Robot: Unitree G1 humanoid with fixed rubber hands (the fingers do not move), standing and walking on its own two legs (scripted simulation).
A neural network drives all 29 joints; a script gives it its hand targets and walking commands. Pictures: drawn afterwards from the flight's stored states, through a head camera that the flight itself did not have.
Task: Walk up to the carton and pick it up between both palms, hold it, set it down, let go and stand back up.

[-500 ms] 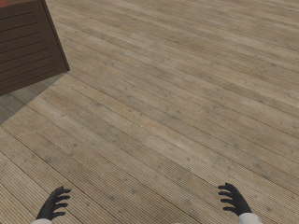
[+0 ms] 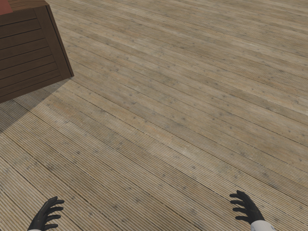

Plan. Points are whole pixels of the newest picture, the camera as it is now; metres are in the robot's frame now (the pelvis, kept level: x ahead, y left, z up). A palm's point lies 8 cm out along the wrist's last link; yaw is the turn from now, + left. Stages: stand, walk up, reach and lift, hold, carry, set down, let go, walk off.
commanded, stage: stand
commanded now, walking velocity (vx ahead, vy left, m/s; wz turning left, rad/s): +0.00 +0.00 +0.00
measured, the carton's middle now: out of the picture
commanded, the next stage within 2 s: walk up in 1.96 s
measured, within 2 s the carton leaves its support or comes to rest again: neither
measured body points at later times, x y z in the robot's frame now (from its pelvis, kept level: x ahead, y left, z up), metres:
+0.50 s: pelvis +0.00 +0.00 +0.01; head +0.00 +0.00 +0.46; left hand +0.13 +0.29 -0.09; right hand +0.13 -0.30 -0.09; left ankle +0.00 +0.13 -0.73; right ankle +0.00 -0.12 -0.73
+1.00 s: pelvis +0.00 +0.00 +0.02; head +0.00 -0.01 +0.47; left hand +0.10 +0.30 -0.10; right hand +0.10 -0.30 -0.10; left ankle +0.00 +0.13 -0.73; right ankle +0.00 -0.12 -0.73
